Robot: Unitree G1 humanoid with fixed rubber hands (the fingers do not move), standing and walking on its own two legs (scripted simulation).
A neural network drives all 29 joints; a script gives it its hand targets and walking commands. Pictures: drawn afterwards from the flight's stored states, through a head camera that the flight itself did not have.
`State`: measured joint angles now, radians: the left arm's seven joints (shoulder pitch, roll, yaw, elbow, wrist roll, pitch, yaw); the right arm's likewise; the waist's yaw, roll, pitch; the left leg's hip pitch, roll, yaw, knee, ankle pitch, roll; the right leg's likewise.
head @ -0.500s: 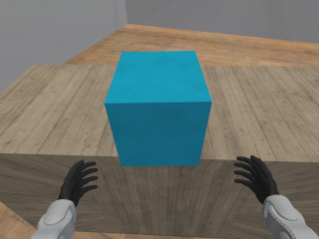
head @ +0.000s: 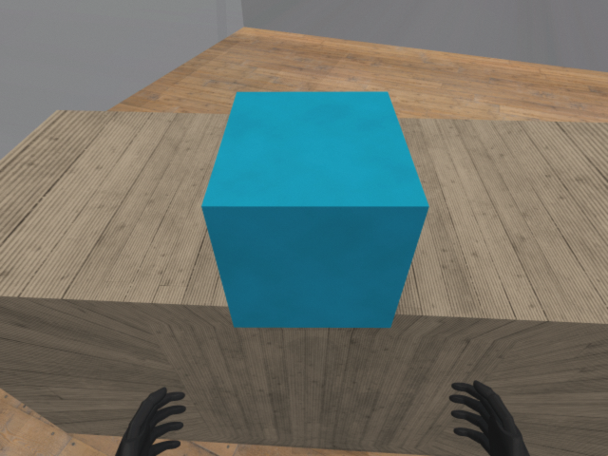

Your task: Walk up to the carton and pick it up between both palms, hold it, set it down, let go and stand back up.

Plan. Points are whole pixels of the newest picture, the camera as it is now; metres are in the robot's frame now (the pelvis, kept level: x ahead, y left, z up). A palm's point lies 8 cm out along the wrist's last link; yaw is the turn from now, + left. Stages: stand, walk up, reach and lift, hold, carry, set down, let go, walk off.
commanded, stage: set down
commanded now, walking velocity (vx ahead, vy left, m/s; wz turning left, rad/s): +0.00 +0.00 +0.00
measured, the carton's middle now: (312, 207) +0.47 +0.03 +0.10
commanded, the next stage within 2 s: let go in 0.38 s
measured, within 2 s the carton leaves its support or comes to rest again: neither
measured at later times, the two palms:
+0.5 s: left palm out of the picture +0.15 +0.22 -0.08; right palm out of the picture +0.15 -0.22 -0.09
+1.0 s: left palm out of the picture +0.12 +0.23 -0.08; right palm out of the picture +0.11 -0.23 -0.11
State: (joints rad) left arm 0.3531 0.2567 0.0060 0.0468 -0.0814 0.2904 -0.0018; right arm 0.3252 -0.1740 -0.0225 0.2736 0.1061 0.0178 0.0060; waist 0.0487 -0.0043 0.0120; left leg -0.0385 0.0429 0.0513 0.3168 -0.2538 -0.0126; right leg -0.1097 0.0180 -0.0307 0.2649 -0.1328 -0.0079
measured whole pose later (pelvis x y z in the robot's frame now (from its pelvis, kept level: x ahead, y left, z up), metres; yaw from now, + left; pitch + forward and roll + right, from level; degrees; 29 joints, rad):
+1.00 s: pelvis -0.01 +0.00 -0.01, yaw +3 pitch -1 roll -1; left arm 0.28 0.21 -0.02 0.45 0.05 0.06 0.01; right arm 0.22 -0.17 -0.06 0.82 -0.04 -0.11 0.04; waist 0.01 -0.01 -0.01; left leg -0.16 0.03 0.01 0.48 -0.31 -0.01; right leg -0.22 -0.01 -0.07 0.44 -0.22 0.00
